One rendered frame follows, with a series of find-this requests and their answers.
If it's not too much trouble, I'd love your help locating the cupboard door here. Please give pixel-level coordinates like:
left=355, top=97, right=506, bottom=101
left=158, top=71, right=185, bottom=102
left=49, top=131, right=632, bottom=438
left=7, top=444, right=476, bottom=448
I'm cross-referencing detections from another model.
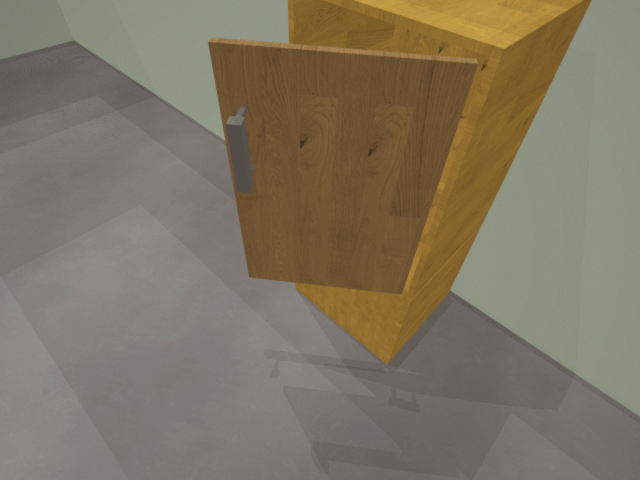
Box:
left=208, top=37, right=478, bottom=295

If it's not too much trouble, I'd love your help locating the handle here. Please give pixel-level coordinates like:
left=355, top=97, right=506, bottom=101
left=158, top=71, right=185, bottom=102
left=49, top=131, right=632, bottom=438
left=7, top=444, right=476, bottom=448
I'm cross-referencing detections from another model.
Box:
left=226, top=106, right=254, bottom=193

